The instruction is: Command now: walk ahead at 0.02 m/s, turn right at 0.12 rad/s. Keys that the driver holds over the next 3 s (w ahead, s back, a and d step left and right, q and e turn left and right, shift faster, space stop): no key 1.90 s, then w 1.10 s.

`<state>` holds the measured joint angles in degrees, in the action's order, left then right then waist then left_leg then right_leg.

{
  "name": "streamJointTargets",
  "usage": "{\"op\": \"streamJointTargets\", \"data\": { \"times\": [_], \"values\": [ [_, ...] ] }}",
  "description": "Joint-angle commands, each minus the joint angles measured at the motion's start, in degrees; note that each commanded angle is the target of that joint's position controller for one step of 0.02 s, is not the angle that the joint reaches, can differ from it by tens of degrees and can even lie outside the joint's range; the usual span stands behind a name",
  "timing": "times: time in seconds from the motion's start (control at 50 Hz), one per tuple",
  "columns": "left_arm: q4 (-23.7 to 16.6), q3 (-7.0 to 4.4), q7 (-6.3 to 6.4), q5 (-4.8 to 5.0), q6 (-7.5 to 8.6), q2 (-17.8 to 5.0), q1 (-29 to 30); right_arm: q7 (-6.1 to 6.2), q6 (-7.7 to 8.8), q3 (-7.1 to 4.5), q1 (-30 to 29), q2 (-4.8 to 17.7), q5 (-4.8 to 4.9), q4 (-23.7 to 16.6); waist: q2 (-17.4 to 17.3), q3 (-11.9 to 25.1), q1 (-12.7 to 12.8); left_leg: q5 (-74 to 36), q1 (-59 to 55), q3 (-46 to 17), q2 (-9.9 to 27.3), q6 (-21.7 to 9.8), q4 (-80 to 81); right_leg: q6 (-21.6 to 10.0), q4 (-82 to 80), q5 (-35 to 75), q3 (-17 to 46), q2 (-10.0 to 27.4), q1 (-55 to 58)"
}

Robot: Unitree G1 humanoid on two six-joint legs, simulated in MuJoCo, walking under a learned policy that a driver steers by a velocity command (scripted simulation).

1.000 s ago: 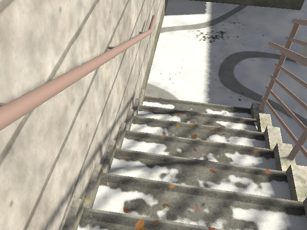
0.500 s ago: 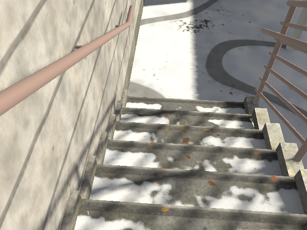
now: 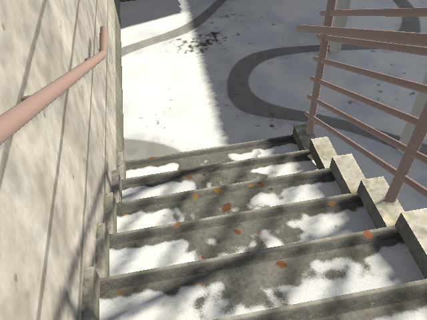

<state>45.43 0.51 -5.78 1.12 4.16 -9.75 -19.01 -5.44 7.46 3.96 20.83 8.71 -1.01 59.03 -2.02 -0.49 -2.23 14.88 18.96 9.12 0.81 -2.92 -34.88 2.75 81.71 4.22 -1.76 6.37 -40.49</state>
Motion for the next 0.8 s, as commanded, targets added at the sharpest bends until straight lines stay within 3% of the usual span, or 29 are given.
{"op": "streamJointTargets", "data": {
  "times": [0.02, 0.04, 0.06, 0.08, 0.1, 0.12, 0.14, 0.16, 0.18, 0.2, 0.22, 0.24, 0.28, 0.3, 0.32, 0.38, 0.42, 0.46, 0.54, 0.62, 0.8],
  "values": [
    [-2.2, -0.89, 0.05, -0.6, 2.21, -4.3, 1.9, 0.25, 1.85, -1.06, 3.8, 5.7, -1.29, -0.6, 2.9, -6.1, -1.0, -17.4, -11.0, -9.4, 10.0, -0.4, 9.7, 1.1, -28.1, -10.7, 3.0, 1.0, -8.2],
    [-1.8, -0.47, 0.29, -0.26, 2.18, -3.0, 2.8, 0.35, 1.68, -0.62, 4.1, 3.7, -1.49, 0.2, 4.5, -4.5, -0.4, -23.2, -12.7, -8.6, 9.1, -0.3, 9.3, 2.0, -34.1, -8.0, 2.0, 0.3, -4.4],
    [0.4, -0.73, -0.17, -0.11, 1.6, -2.2, -0.2, -0.52, 1.12, -0.26, 0.5, 2.8, 0.02, -0.3, 3.9, -3.0, 2.2, -21.1, -6.9, -7.9, 8.2, -1.1, 10.2, 2.8, -41.5, -6.7, -0.1, -0.4, 8.2],
    [1.5, -1.48, -0.74, -0.76, 0.86, -3.4, -2.7, -1.61, 0.36, -0.63, -0.9, 5.4, 1.75, -0.6, 1.6, -2.7, 4.3, -15.2, 0.3, -8.6, 8.1, -0.7, 11.5, 3.5, -41.6, -10.2, -2.6, -2.5, 18.5],
    [3.1, -1.8, -1.47, -2.59, 0.14, -3.4, -5.2, -2.44, -0.07, -1.07, -0.3, 6.9, 2.69, -0.7, 0.3, -2.4, 5.2, -2.4, 4.2, -8.9, 7.6, 0.1, 12.6, 2.9, -39.9, -10.3, -1.9, -2.4, 24.1],
    [4.6, -1.77, -1.59, -3.07, -0.29, -3.8, -8.2, -2.89, -0.48, -1.52, 0.7, 6.6, 2.99, 0.1, 1.5, -3.4, 5.5, 12.2, 6.7, -9.7, 7.1, 0.7, 14.3, 2.4, -43.7, -12.4, -0.3, -2.3, 25.9],
    [4.4, -2.08, -0.83, -2.53, -0.62, -5.6, -6.7, -2.62, -1.2, -2.63, 1.7, 8.2, 2.8, -0.4, 3.6, -4.6, 3.5, 21.6, 5.0, -8.9, 5.4, 1.4, 16.6, 1.2, -48.1, -19.0, 0.4, -3.0, 24.6],
    [3.9, -2.57, -0.08, -2.45, -0.07, -7.0, -5.4, -1.52, -1.75, -3.6, 4.0, 8.4, 2.41, -0.1, 5.6, -4.8, 1.6, 20.4, 2.6, -9.6, 5.4, 1.2, 14.2, -0.3, -51.4, -21.9, 0.6, -2.0, 24.6],
    [3.3, -2.48, 0.28, -2.21, 0.24, -7.3, -4.7, -0.42, -2.01, -3.81, 2.4, 7.6, 1.43, -0.6, 7.9, -4.1, 1.4, 18.5, 2.9, -9.6, 5.6, 0.8, 11.3, -1.8, -52.7, -23.3, 0.6, -1.8, 27.0],
    [3.4, -3.84, -0.26, -1.37, 0.7, -9.7, 0.8, 0.41, -1.74, -4.07, 1.8, 6.7, 0.57, -2.7, 9.6, -7.0, -0.2, 15.4, 1.1, -1.1, 0.6, 2.5, 9.2, -4.6, -56.4, -35.1, 5.6, -1.3, 17.9],
    [4.1, -4.23, -0.8, -0.77, 0.72, -9.5, 1.3, 0.73, -1.7, -4.17, -0.9, 6.1, 0.35, -2.7, 5.3, -8.0, 0.9, 13.1, -0.5, 0.3, -0.2, 2.6, 7.6, -5.2, -59.0, -36.6, 7.5, -1.2, 15.8],
    [5.9, -4.37, -0.9, -0.2, 0.73, -9.4, 0.6, 0.53, -1.93, -4.22, -0.1, 5.4, 0.51, -2.8, 4.2, -7.3, 0.5, 8.2, -2.1, 0.0, 0.2, 2.3, 8.4, -5.8, -58.1, -32.2, 8.0, -0.8, 16.6],
    [8.2, -3.98, -1.23, -0.23, 0.34, -8.3, -1.6, 0.34, -2.31, -4.58, 1.6, 5.5, 1.25, -2.2, 3.8, -5.1, 0.5, 1.5, -5.2, -1.0, 0.6, 1.1, 9.7, -5.6, -56.5, -21.8, 6.5, -1.6, 19.7],
    [9.2, -4.31, -1.05, -0.83, 0.42, -9.0, -2.2, 0.0, -2.56, -5.31, -0.3, 7.2, 0.75, -2.8, 4.7, -2.9, 1.2, -1.5, -6.1, -1.3, 0.4, 0.5, 9.8, -5.0, -55.6, -16.2, 5.0, -2.5, 22.3],
    [9.7, -4.6, -0.94, -1.07, 0.37, -9.7, -1.3, -0.26, -2.81, -5.39, -0.8, 7.0, 0.84, -3.0, 5.4, -0.5, 1.2, -3.8, -7.2, -1.4, 0.7, 0.5, 9.9, -4.7, -54.3, -12.6, 4.0, -2.9, 24.5],
    [10.7, -4.92, -0.57, -0.95, -0.28, -9.2, -1.2, 0.16, -2.92, -6.16, -1.1, 8.8, 0.57, -2.6, 3.9, 0.4, 1.8, -7.7, -7.9, -1.4, 1.0, 0.8, 10.3, -4.8, -53.2, -5.9, 2.6, -3.8, 27.3],
    [11.2, -5.57, -0.2, -0.09, -0.59, -9.7, 0.0, 0.1, -2.68, -6.65, -1.7, 9.5, -0.09, -2.6, 3.6, 0.8, 2.0, -11.3, -7.6, -1.3, 1.5, 1.1, 9.5, -4.7, -52.2, -4.2, 2.2, -4.4, 27.7],
    [12.6, -5.7, 0.14, 0.23, -0.65, -8.9, -0.7, -0.16, -2.68, -6.5, -0.7, 8.4, 0.18, -2.1, 2.9, -0.1, 2.6, -11.5, -7.1, -1.2, 1.6, 1.4, 9.4, -4.6, -52.3, -4.2, 1.8, -4.4, 28.2],
    [13.7, -5.92, 0.7, -0.19, -0.67, -9.7, 1.9, -0.39, -2.49, -7.17, -1.3, 9.6, 0.07, -2.0, 2.7, -0.3, 2.5, -13.0, -6.9, -1.2, 1.9, 1.7, 8.1, -4.4, -51.8, -2.9, 1.1, -5.5, 28.1],
    [15.3, -6.01, 0.98, -0.01, -0.39, -9.8, 2.8, -0.41, -2.45, -7.66, -0.7, 9.9, 0.09, -1.2, 1.8, -0.4, 2.7, -12.9, -6.2, -1.2, 2.3, 2.1, 7.3, -4.3, -51.3, -2.5, 0.8, -5.8, 28.8],
    [18.1, -5.83, 1.37, 0.02, -0.34, -9.1, 4.0, -0.5, -2.42, -8.03, 0.6, 9.0, 0.01, 0.8, 1.2, -1.4, 3.1, -10.2, -4.6, -1.4, 2.9, 2.5, 6.8, -4.3, -51.2, -5.1, 0.4, -6.4, 29.8]
  ]
}}
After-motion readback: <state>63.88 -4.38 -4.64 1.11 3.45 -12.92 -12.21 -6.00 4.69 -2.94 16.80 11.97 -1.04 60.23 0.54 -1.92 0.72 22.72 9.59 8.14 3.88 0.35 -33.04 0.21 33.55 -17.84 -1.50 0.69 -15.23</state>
